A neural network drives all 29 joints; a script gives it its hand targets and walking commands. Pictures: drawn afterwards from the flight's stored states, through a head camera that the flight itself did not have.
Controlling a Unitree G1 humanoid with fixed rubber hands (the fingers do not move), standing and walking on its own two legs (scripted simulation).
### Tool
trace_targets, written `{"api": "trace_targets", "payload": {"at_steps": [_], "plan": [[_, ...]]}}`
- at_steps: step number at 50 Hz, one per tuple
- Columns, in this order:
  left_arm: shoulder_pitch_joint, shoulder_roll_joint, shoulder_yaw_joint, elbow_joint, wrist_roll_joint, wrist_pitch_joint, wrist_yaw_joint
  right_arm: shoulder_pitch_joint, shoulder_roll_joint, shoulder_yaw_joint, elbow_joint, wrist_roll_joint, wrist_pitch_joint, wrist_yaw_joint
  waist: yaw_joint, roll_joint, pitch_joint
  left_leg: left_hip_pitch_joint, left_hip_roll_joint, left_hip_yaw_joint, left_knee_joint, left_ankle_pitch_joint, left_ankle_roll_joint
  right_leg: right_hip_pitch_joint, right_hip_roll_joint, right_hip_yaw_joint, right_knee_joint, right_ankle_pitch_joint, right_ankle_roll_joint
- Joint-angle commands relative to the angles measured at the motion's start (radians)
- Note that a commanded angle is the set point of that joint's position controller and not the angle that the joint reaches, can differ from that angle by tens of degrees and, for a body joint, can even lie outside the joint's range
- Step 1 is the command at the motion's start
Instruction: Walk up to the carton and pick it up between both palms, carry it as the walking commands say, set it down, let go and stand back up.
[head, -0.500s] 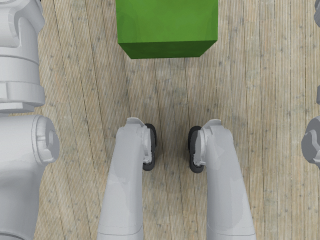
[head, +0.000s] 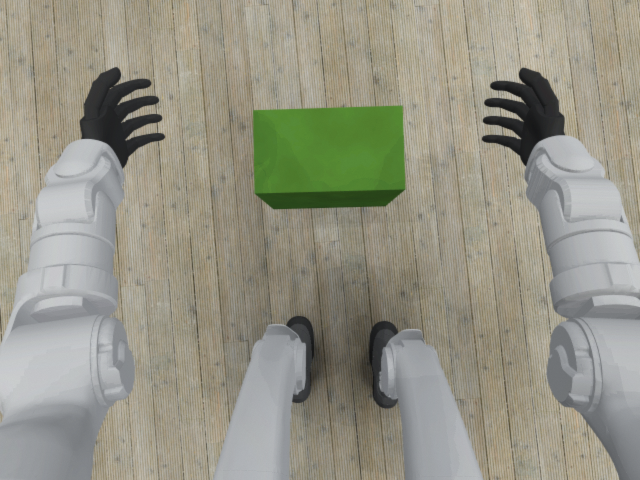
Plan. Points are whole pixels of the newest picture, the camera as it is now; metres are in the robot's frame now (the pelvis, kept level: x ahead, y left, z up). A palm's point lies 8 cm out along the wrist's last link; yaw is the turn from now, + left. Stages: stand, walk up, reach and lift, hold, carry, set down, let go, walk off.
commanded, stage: let go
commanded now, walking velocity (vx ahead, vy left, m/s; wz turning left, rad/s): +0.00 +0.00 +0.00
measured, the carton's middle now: (328, 165) +0.55 +0.03 -0.52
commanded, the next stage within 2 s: stand in 1.14 s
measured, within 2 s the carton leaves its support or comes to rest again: neither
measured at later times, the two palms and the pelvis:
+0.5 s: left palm (76, 307) +0.30 +0.24 +0.00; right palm (627, 322) +0.30 -0.22 +0.00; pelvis +0.07 +0.01 +0.10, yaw -1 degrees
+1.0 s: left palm out of the picture +0.19 +0.24 +0.05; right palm out of the picture +0.18 -0.24 +0.06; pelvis +0.04 +0.00 +0.12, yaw -2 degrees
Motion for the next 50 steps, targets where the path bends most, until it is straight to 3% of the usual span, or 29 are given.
{"api": "trace_targets", "payload": {"at_steps": [1, 2, 5, 6, 7, 8, 9, 11, 12, 13, 14, 15, 16, 18, 20, 24, 26, 28, 29, 30, 31, 33, 34, 36, 38, 40, 44, 48, 50], "plan": [[0.148, 0.152, -0.079, -0.664, -0.012, -0.043, 0.015, 0.110, -0.198, -0.019, -0.695, -0.051, -0.049, -0.061, 0.028, 0.096, -1.742, 1.476, -0.016, -0.187, -0.055, 1.120, -0.010, 0.630, 0.044, -0.007, -0.126, 0.620, 0.053], [0.189, 0.169, -0.078, -0.603, -0.005, -0.018, 0.009, 0.168, -0.235, -0.013, -0.669, -0.037, -0.034, -0.058, 0.000, 0.019, -1.560, 1.373, -0.018, -0.168, -0.100, 0.861, -0.006, 0.695, 0.049, -0.011, -0.169, 0.473, 0.035], [0.420, 0.153, -0.088, -0.611, 0.026, 0.010, -0.011, 0.421, -0.169, 0.090, -0.649, 0.035, -0.001, -0.026, 0.041, -0.010, -1.304, 1.114, -0.045, -0.092, -0.263, 0.263, -0.022, 0.965, 0.013, -0.001, -0.264, 0.170, 0.001], [0.511, 0.120, -0.101, -0.715, 0.028, 0.001, -0.004, 0.510, -0.119, 0.120, -0.715, 0.049, -0.009, -0.012, 0.042, -0.006, -1.273, 1.131, -0.042, -0.084, -0.288, 0.217, -0.029, 1.002, 0.017, -0.007, -0.287, 0.149, -0.005], [0.507, 0.060, -0.095, -0.606, 0.023, -0.006, -0.007, 0.477, -0.086, 0.110, -0.628, 0.039, -0.014, 0.006, 0.040, 0.012, -1.062, 1.030, -0.038, -0.078, -0.317, 0.189, -0.035, 0.927, 0.002, 0.001, -0.308, 0.150, -0.005], [0.465, -0.029, -0.126, -0.493, 0.018, -0.025, -0.012, 0.473, -0.003, 0.111, -0.439, 0.035, -0.027, 0.017, 0.045, 0.050, -0.683, 0.921, -0.034, -0.080, -0.350, 0.232, -0.029, 0.760, 0.002, 0.002, -0.327, 0.189, -0.014], [0.458, -0.099, -0.163, -0.422, -0.003, -0.059, -0.013, 0.466, 0.006, 0.090, -0.365, -0.009, -0.068, 0.029, 0.011, 0.080, -0.614, 1.041, -0.022, -0.119, -0.324, 0.603, -0.034, 0.635, 0.012, 0.000, -0.331, 0.381, -0.006], [0.523, -0.167, -0.195, -0.205, 0.004, -0.058, -0.014, 0.512, 0.079, 0.149, -0.126, -0.017, -0.078, 0.030, 0.022, 0.108, -0.369, 1.132, 0.004, -0.145, -0.346, 0.759, -0.040, 0.431, 0.028, -0.022, -0.390, 0.329, 0.011], [0.593, -0.180, -0.203, -0.126, 0.023, -0.050, -0.014, 0.523, 0.091, 0.178, -0.115, -0.010, -0.082, 0.035, 0.032, 0.125, -0.284, 1.149, 0.008, -0.133, -0.374, 0.730, -0.055, 0.432, 0.028, -0.034, -0.414, 0.285, 0.019], [0.676, -0.209, -0.212, -0.068, 0.015, -0.037, -0.029, 0.630, 0.086, 0.190, -0.062, -0.033, -0.064, 0.040, -0.010, 0.108, -0.259, 1.065, 0.002, -0.110, -0.428, 0.498, -0.075, 0.614, 0.018, -0.023, -0.468, 0.222, 0.003], [0.755, -0.213, -0.189, -0.158, 0.048, -0.062, -0.029, 0.743, 0.095, 0.186, -0.121, -0.045, -0.079, 0.053, 0.018, 0.125, -0.414, 1.071, -0.002, -0.101, -0.452, 0.521, -0.096, 0.798, 0.021, -0.018, -0.461, 0.310, 0.002], [0.743, -0.176, -0.189, -0.184, 0.040, -0.087, -0.025, 0.705, 0.058, 0.149, -0.183, -0.074, -0.103, 0.039, -0.003, 0.037, -0.473, 1.023, -0.003, -0.103, -0.430, 0.525, -0.086, 0.879, 0.029, -0.014, -0.454, 0.375, 0.008], [0.898, -0.174, -0.144, -0.169, 0.064, -0.104, -0.012, 0.831, 0.061, 0.136, -0.191, -0.100, -0.127, 0.035, 0.032, 0.067, -0.600, 1.117, -0.007, -0.115, -0.428, 0.703, -0.089, 0.960, 0.023, -0.015, -0.439, 0.493, 0.011], [1.035, -0.148, -0.166, -0.332, 0.082, -0.164, 0.008, 1.034, 0.038, 0.096, -0.280, -0.129, -0.187, 0.004, 0.006, 0.053, -0.800, 1.314, -0.016, -0.131, -0.410, 1.037, -0.074, 1.067, 0.036, 0.022, -0.457, 0.831, 0.022], [1.079, -0.163, -0.156, -0.471, 0.087, -0.212, 0.031, 1.105, 0.006, 0.066, -0.425, -0.140, -0.244, -0.014, -0.018, 0.055, -0.776, 1.495, 0.007, -0.179, -0.413, 1.208, -0.061, 1.006, 0.049, 0.028, -0.502, 0.862, 0.025], [1.056, -0.111, -0.149, -0.748, 0.127, -0.290, 0.073, 1.034, -0.030, 0.080, -0.713, -0.102, -0.318, -0.013, 0.019, 0.040, -0.692, 1.517, 0.021, -0.181, -0.476, 0.916, -0.061, 1.009, 0.048, 0.001, -0.537, 0.622, 0.022], [1.053, -0.121, -0.145, -0.761, 0.131, -0.293, 0.055, 0.948, -0.026, 0.099, -0.820, -0.080, -0.332, 0.001, 0.031, -0.001, -0.460, 1.341, 0.019, -0.128, -0.593, 0.416, -0.062, 1.083, 0.029, 0.001, -0.581, 0.314, 0.014], [0.953, -0.078, -0.153, -0.610, 0.108, -0.253, 0.032, 0.871, 0.016, 0.148, -0.643, -0.081, -0.283, 0.034, 0.005, -0.093, -0.074, 1.103, 0.019, -0.075, -0.698, -0.096, -0.035, 1.017, 0.023, -0.015, -0.669, -0.194, 0.002], [0.970, -0.093, -0.168, -0.586, 0.111, -0.232, 0.017, 0.956, 0.029, 0.164, -0.550, -0.096, -0.270, 0.044, -0.001, -0.083, 0.043, 1.147, -0.006, -0.043, -0.677, -0.102, -0.052, 0.972, -0.016, 0.032, -0.753, -0.349, -0.044], [1.047, -0.105, -0.198, -0.423, 0.117, -0.198, 0.004, 1.025, 0.037, 0.141, -0.429, -0.132, -0.243, 0.044, -0.019, -0.158, 0.173, 1.232, -0.016, -0.023, -0.620, -0.018, -0.057, 0.870, -0.053, 0.039, -0.828, -0.397, -0.072], [1.095, -0.135, -0.201, -0.417, 0.129, -0.192, 0.008, 1.071, 0.037, 0.189, -0.429, -0.119, -0.235, 0.042, 0.022, -0.135, 0.148, 1.304, -0.030, -0.036, -0.601, 0.213, -0.065, 0.878, -0.075, 0.050, -0.844, -0.191, -0.076], [1.309, -0.165, -0.167, -0.322, 0.118, -0.179, 0.039, 1.258, 0.087, 0.135, -0.341, -0.117, -0.211, 0.026, 0.038, 0.005, -0.090, 1.194, -0.028, -0.034, -0.653, 0.559, -0.056, 1.293, 0.001, 0.047, -0.674, 0.586, -0.004], [1.316, -0.160, -0.140, -0.390, 0.127, -0.183, 0.027, 1.344, 0.097, 0.127, -0.326, -0.114, -0.202, 0.018, 0.016, 0.019, -0.205, 1.202, -0.051, -0.009, -0.640, 0.512, -0.067, 1.466, -0.019, 0.071, -0.655, 0.753, 0.009], [1.304, -0.161, -0.162, -0.453, 0.132, -0.185, 0.024, 1.366, 0.065, 0.159, -0.387, -0.097, -0.198, 0.025, 0.002, 0.076, -0.201, 1.329, -0.046, -0.026, -0.697, 0.418, -0.069, 1.469, -0.028, 0.078, -0.712, 0.555, 0.011], [1.463, -0.194, -0.205, -0.595, 0.165, -0.217, 0.021, 1.505, 0.055, 0.193, -0.576, -0.098, -0.231, 0.036, 0.017, 0.097, -0.345, 1.466, -0.043, -0.051, -0.704, 0.503, -0.068, 1.536, 0.000, 0.052, -0.702, 0.571, 0.003], [1.259, -0.158, -0.210, -0.633, 0.145, -0.224, 0.023, 1.298, 0.051, 0.169, -0.598, -0.092, -0.241, 0.048, 0.008, 0.059, -0.167, 1.413, -0.031, -0.053, -0.710, 0.318, -0.054, 1.374, 0.009, 0.029, -0.724, 0.316, 0.003], [1.107, -0.175, -0.233, -0.606, 0.099, -0.199, 0.007, 1.109, 0.048, 0.124, -0.595, -0.116, -0.211, 0.055, -0.004, 0.004, 0.059, 1.323, 0.003, -0.049, -0.760, -0.025, -0.050, 1.290, 0.022, -0.008, -0.738, -0.012, 0.001], [1.119, -0.180, -0.235, -0.503, 0.105, -0.143, -0.005, 1.085, 0.036, 0.136, -0.543, -0.137, -0.156, 0.062, 0.014, 0.020, 0.160, 1.270, 0.018, -0.034, -0.785, -0.188, -0.042, 1.325, 0.030, -0.036, -0.719, -0.118, -0.011], [1.126, -0.169, -0.228, -0.495, 0.134, -0.116, -0.013, 1.111, 0.027, 0.120, -0.501, -0.170, -0.128, 0.064, -0.017, -0.005, 0.200, 1.301, 0.006, -0.026, -0.770, -0.244, -0.042, 1.296, 0.016, -0.029, -0.747, -0.196, -0.028]]}}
